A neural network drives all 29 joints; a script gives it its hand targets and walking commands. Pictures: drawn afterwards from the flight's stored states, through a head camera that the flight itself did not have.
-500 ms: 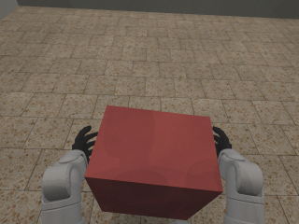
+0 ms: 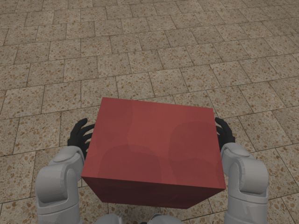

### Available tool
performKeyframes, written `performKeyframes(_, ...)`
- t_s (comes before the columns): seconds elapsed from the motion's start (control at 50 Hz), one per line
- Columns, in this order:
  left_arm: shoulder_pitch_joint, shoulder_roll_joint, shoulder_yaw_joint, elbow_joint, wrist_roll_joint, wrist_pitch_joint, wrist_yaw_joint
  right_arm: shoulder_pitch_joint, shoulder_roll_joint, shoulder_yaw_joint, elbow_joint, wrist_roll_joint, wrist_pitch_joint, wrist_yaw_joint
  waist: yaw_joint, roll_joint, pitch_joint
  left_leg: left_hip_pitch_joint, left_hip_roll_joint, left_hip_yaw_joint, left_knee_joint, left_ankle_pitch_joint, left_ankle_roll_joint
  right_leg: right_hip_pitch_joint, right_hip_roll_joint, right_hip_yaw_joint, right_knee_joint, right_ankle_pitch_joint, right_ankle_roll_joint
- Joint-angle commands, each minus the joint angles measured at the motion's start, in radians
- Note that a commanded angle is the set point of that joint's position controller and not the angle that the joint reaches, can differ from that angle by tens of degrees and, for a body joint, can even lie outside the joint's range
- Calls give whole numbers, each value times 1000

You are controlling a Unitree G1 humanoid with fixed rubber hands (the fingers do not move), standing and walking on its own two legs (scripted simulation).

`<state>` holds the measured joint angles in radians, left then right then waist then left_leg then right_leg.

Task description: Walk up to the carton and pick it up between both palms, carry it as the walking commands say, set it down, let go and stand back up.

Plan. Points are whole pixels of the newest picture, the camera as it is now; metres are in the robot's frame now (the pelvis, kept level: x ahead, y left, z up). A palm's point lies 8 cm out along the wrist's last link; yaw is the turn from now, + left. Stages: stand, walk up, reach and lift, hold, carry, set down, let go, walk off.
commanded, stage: carry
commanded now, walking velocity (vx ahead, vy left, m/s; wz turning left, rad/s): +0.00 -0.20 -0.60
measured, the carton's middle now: (150, 161) +0.28 +0.00 -0.02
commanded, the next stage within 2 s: none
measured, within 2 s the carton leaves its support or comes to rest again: neither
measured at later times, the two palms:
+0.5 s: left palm (186, 119) +0.37 -0.10 +0.06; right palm out of the picture +0.27 -0.43 +0.05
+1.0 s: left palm (226, 115) +0.36 -0.19 +0.08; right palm out of the picture +0.26 -0.53 +0.08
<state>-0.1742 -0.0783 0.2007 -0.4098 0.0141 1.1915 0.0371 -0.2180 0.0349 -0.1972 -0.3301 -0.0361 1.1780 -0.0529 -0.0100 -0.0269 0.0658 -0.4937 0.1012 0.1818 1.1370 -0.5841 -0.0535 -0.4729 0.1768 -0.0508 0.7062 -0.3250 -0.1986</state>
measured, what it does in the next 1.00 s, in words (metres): steps to the right, turning right: left foot, then right foot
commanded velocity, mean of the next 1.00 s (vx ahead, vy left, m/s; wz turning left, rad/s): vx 0.00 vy -0.08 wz -0.23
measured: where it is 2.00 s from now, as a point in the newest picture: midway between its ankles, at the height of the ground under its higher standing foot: outside the picture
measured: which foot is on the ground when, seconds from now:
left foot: up 0.00-0.06, down 0.08-0.36, up 0.38-0.76, down 0.78-1.00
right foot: down 0.00-0.08, up 0.10-0.34, down 0.36-1.00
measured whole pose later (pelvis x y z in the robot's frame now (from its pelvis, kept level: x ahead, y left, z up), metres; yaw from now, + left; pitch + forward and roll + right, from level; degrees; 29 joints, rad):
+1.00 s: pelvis +0.06 -0.28 +0.00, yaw -17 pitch +7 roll +2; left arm -0.07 -0.12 0.21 -0.44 0.00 1.17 0.04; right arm -0.10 0.07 -0.20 -0.37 -0.04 1.15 -0.04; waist -0.01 -0.03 -0.12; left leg -0.44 0.05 0.11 0.78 -0.44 0.00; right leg -0.53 0.13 -0.05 0.76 -0.35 -0.11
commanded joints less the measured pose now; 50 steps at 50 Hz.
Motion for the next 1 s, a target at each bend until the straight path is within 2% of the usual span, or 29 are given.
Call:
performKeyframes(0.0, -494, -813, -801, -243, -318, -6, -201, -460, 944, 801, -286, 426, -11, 226, -12, -230, -616, 462, -56, -47, -601, 55, 0, 204, -169, 250, -242, 1387, 431)
performKeyframes(0.02, -476, -813, -807, -238, -310, -2, -200, -398, 937, 785, -277, 416, -16, 229, -68, 7, -669, 767, 127, -119, -876, 293, 116, -37, -34, 53, 204, 1057, 585)
performKeyframes(0.04, -545, -820, -836, -282, -321, -5, -199, -447, 964, 791, -292, 423, -27, 230, -50, 501, -754, 894, 512, -474, -712, 808, 266, -300, -57, 97, 676, -253, 427)
performKeyframes(0.06, -673, -791, -855, -343, -353, -20, -191, -487, 952, 788, -288, 432, -37, 227, -33, 487, -675, 930, 606, -496, -627, 1290, 313, -490, -129, 115, 846, -389, 317)
performKeyframes(0.08, -577, -810, -856, -275, -338, -17, -182, -414, 956, 785, -248, 410, -29, 227, -6, 359, -603, 934, 562, -412, -557, 1522, 239, -569, -168, 131, 939, -359, 252)
performKeyframes(0.1, -554, -806, -857, -290, -343, -26, -174, -480, 909, 803, -311, 420, -32, 230, 2, 277, -551, 834, 508, -329, -520, 1348, 170, -544, -211, 192, 909, -305, 228)
performKeyframes(0.12, -498, -811, -855, -270, -326, -27, -167, -454, 895, 798, -330, 413, -33, 236, 6, 229, -479, 852, 418, -216, -521, 1254, 101, -606, -219, 107, 729, -240, 247)
performKeyframes(0.16, -532, -814, -856, -269, -351, -23, -169, -487, 856, 767, -385, 396, -38, 227, -2, 285, -461, 859, 368, -150, -509, 1227, 87, -622, -208, 19, 557, -156, 259)
performKeyframes(0.26, -415, -750, -816, -191, -328, -12, -181, -375, 800, 749, -330, 345, -21, 224, 25, 304, -595, 592, 262, 27, -269, 1129, -1, 6, -163, -67, -31, 55, 215)
performKeyframes(0.28, -377, -749, -805, -169, -310, -8, -182, -357, 794, 756, -315, 342, -18, 224, 49, 209, -613, 549, 219, 38, -80, 1077, -9, 121, -102, -98, -240, 146, 225)
performKeyframes(0.3, -366, -772, -802, -140, -300, -6, -188, -370, 801, 769, -305, 335, -18, 226, 39, 64, -580, 326, 148, -2, 61, 645, -15, 267, -145, 68, -279, 416, 187)
performKeyframes(0.32, -373, -770, -787, -116, -290, -8, -193, -390, 822, 793, -302, 324, -15, 228, -3, -244, -575, 12, 18, -13, 229, -68, -55, 429, -329, 386, -185, 1174, 96)
performKeyframes(0.34, -344, -757, -770, -104, -272, -12, -197, -346, 827, 803, -253, 319, -11, 236, -8, -359, -560, -232, -43, -84, 372, -278, -71, 534, -429, 576, -91, 1480, 22)
performKeyframes(0.4, -361, -754, -793, -151, -271, -23, -203, -323, 880, 799, -171, 348, -22, 247, 20, -151, -543, -277, 1, -174, 262, -119, -54, 529, -387, 453, -95, 1157, -18)
performKeyframes(0.48, -317, -794, -768, -132, -257, -50, -205, -511, 868, 836, -293, 420, -43, 251, 31, -192, -601, -133, -19, -181, 56, -23, -63, 484, -353, 446, -123, 1088, 0)
performKeyframes(0.58, -344, -778, -814, -197, -267, -67, -195, -415, 861, 819, -269, 415, -51, 255, 34, -111, -577, -40, -60, -197, -112, 16, -39, 415, -380, 506, -183, 962, -1)
performKeyframes(0.66, -334, -764, -842, -211, -262, -57, -186, -380, 859, 798, -227, 420, -43, 266, 37, -77, -598, 62, -97, -193, -288, 27, -20, 411, -391, 540, -198, 1025, 65)
performKeyframes(0.72, -353, -760, -858, -219, -269, -48, -187, -380, 864, 794, -218, 418, -41, 267, 30, -66, -639, 312, -91, -131, -495, 166, 16, 288, -339, 433, -222, 939, 186)
performKeyframes(0.74, -379, -754, -865, -232, -277, -45, -189, -363, 867, 794, -208, 413, -40, 265, 14, -9, -649, 460, -56, -129, -599, 318, 41, 189, -297, 346, -180, 828, 249)
performKeyframes(0.76, -384, -761, -866, -228, -278, -40, -194, -342, 871, 793, -188, 403, -41, 262, 6, 145, -660, 609, 49, -200, -612, 546, 98, 58, -229, 235, -59, 540, 288)
performKeyframes(0.78, -413, -761, -873, -247, -282, -37, -197, -332, 868, 797, -189, 396, -46, 260, -4, 353, -657, 696, 232, -363, -590, 914, 193, -82, -149, 149, 101, 43, 295)
performKeyframes(0.8, -478, -744, -870, -274, -293, -38, -199, -353, 866, 799, -202, 392, -48, 256, -10, 342, -620, 693, 310, -386, -571, 1144, 270, -149, -126, 102, 166, -209, 268)
performKeyframes(0.84, -491, -753, -874, -250, -297, -37, -195, -374, 850, 788, -216, 384, -40, 258, 1, 208, -562, 637, 290, -288, -544, 1214, 242, -151, -151, 89, 199, -203, 210)
performKeyframes(0.88, -446, -755, -865, -194, -294, -24, -200, -369, 825, 778, -209, 366, -26, 251, 6, 223, -542, 608, 232, -221, -504, 1108, 177, -114, -165, 85, -33, -113, 198)
performKeyframes(0.9, -421, -760, -854, -150, -294, -17, -207, -363, 824, 769, -184, 355, -20, 246, 16, 189, -560, 570, 177, -154, -437, 1022, 137, -14, -180, 99, -224, 72, 194)
performKeyframes(0.92, -412, -756, -841, -109, -292, -14, -214, -381, 813, 768, -172, 349, -16, 243, 16, 65, -580, 466, 106, -115, -344, 773, 80, 114, -252, 212, -304, 459, 185)
performKeyframes(0.94, -406, -745, -834, -80, -290, -14, -215, -413, 806, 781, -173, 353, -12, 240, 5, -115, -594, 296, 42, -99, -275, 341, 41, 254, -387, 374, -215, 1025, 154)
performKeyframes(0.96, -347, -742, -811, -46, -271, -8, -216, -395, 811, 785, -162, 357, -3, 241, 2, -213, -559, 175, -22, -120, -264, 80, 35, 312, -415, 448, -194, 1234, 157)
performKeyframes(0.98, -336, -739, -798, -36, -264, -8, -221, -420, 812, 796, -170, 365, -3, 237, 11, -210, -539, 87, -58, -144, -228, 61, 32, 381, -406, 464, -208, 1284, 186)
